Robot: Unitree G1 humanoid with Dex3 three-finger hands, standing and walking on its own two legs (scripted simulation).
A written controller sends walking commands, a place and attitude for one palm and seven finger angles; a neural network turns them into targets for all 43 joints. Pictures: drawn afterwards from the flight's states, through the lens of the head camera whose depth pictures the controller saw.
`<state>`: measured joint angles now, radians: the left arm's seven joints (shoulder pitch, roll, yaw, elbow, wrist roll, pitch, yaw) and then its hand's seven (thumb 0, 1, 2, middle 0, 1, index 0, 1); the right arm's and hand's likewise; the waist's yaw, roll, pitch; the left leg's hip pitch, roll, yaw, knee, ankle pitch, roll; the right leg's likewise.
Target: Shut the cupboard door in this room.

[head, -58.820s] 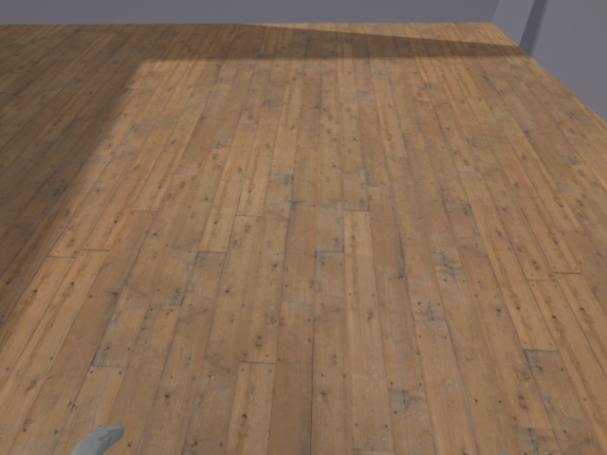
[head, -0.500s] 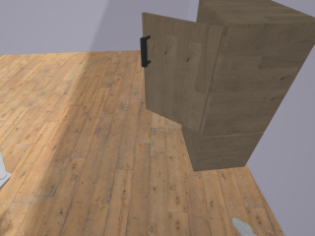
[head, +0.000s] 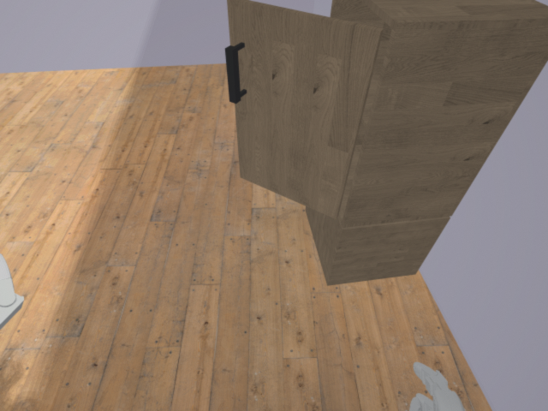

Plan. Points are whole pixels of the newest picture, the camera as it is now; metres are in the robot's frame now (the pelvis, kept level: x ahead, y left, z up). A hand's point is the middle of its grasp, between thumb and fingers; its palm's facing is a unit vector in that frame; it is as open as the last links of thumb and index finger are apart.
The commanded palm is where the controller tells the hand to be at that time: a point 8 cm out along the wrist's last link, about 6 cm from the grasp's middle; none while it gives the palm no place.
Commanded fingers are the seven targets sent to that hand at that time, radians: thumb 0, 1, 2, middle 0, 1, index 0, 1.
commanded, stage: stop stepping back and stand still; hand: left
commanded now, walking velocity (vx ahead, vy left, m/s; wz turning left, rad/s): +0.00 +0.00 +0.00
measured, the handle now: (237, 73) +0.93 +0.15 +0.07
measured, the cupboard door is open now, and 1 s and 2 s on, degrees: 50 50 50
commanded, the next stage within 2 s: let the arm hang, fingers relaxed in 0.12 s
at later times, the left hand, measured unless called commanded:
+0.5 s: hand out of the picture +0.06 +0.20 -0.16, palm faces -0.02 -0.98 -0.22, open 7.4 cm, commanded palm none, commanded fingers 0.00 0.90 0.90 -0.20 -0.30 -0.20 -0.30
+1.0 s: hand out of the picture -0.09 +0.22 -0.16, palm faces +0.04 -0.95 -0.30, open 7.4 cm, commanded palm none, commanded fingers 0.00 0.90 0.90 -0.20 -0.30 -0.20 -0.30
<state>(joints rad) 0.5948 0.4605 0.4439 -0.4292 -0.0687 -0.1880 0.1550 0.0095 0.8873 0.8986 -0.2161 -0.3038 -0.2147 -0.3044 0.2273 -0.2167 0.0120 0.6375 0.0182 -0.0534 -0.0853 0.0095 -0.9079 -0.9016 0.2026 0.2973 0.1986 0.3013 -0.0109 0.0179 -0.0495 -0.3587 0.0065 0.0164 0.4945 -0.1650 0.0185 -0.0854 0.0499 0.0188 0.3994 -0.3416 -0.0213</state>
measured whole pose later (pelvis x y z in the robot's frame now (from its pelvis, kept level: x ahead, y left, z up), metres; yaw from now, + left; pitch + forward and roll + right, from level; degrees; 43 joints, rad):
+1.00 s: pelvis -0.03 +0.01 +0.00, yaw +2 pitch -2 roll -1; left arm 0.37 0.24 0.02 1.14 0.02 0.01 0.02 0.00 0.91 0.90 -0.20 -0.30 -0.20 -0.30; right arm 0.22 -0.22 -0.02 1.09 -0.01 0.03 -0.02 0.00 -0.91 -0.90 0.20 0.30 0.20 0.30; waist 0.00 0.04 0.02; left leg -0.29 -0.03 0.01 0.41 -0.09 0.04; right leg -0.06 0.02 -0.01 0.42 -0.33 -0.01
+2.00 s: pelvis +0.01 -0.01 +0.00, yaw +1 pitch -2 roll +0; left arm 0.29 0.18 0.01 1.13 0.01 0.00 0.04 0.00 0.91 0.90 -0.20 -0.30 -0.20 -0.30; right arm 0.18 -0.20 0.00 1.12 -0.01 0.02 -0.04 0.00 -0.91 -0.90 0.20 0.30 0.20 0.30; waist 0.00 -0.01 0.05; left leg -0.24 -0.01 0.01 0.43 -0.16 0.01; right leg 0.03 0.04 0.00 0.34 -0.34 -0.04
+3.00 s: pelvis +0.03 -0.05 +0.00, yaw +34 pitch +1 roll +2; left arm 0.20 0.19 0.04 0.88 0.03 0.02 0.03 0.00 0.90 0.90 -0.21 -0.30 -0.20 -0.30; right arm 0.19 -0.27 -0.10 0.90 -0.03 0.08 0.02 0.00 -0.91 -0.90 0.20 0.30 0.19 0.30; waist -0.05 0.02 0.10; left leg -0.55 -0.04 -0.02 1.13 -0.39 -0.05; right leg -0.22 -0.07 -0.09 0.51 -0.31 -0.02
